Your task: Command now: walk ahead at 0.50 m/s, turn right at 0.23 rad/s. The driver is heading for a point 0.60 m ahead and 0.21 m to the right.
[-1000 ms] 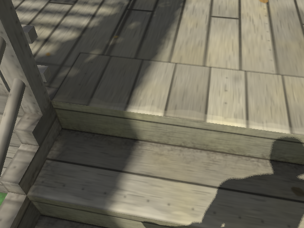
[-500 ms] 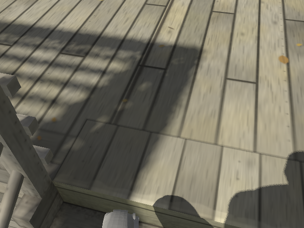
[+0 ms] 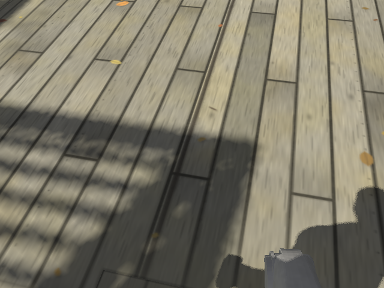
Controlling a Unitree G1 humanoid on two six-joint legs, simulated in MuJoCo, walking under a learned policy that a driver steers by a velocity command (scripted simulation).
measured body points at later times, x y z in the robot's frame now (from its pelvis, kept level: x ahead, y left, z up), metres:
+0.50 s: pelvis +0.31 -0.04 +0.16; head +0.31 -0.03 +0.61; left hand +0.31 +0.18 +0.01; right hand +0.46 -0.28 +0.07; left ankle +0.47 +0.09 -0.46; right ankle +0.24 -0.12 -0.57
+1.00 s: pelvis +0.54 -0.04 +0.18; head +0.54 -0.05 +0.63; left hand +0.81 +0.06 +0.08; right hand +0.46 -0.28 +0.04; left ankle +0.54 +0.08 -0.57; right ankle +0.61 -0.22 -0.52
